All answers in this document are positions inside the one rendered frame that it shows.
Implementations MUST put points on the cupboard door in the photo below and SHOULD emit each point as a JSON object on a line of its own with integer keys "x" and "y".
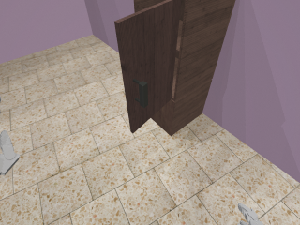
{"x": 147, "y": 43}

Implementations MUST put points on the right robot hand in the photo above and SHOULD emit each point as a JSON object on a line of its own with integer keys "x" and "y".
{"x": 250, "y": 216}

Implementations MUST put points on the handle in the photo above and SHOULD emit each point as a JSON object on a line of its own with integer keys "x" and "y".
{"x": 143, "y": 93}

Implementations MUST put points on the left robot hand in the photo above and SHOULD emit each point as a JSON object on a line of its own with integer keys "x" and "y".
{"x": 9, "y": 157}

